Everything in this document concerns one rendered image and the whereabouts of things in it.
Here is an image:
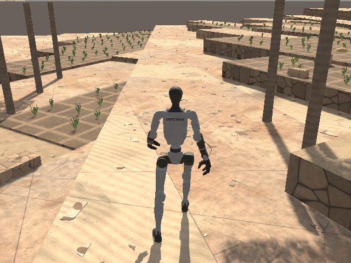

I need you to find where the robot left hand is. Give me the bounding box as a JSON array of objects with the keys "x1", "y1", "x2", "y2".
[{"x1": 148, "y1": 140, "x2": 160, "y2": 150}]

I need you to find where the right robot upper arm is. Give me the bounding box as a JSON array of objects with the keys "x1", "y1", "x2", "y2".
[{"x1": 187, "y1": 110, "x2": 202, "y2": 141}]

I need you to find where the left robot upper arm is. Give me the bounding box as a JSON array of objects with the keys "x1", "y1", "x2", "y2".
[{"x1": 149, "y1": 110, "x2": 164, "y2": 139}]

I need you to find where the robot left thigh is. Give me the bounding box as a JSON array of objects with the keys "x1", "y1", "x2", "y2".
[{"x1": 155, "y1": 155, "x2": 168, "y2": 203}]

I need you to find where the robot left forearm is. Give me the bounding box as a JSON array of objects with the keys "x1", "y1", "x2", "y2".
[{"x1": 147, "y1": 131, "x2": 154, "y2": 145}]

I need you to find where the robot right forearm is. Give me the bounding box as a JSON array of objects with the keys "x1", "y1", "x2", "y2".
[{"x1": 197, "y1": 133, "x2": 209, "y2": 161}]

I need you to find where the robot right hand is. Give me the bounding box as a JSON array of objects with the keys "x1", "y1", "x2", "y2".
[{"x1": 198, "y1": 159, "x2": 211, "y2": 175}]

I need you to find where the robot right shin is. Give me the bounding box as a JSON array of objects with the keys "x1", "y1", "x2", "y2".
[{"x1": 183, "y1": 172, "x2": 191, "y2": 205}]

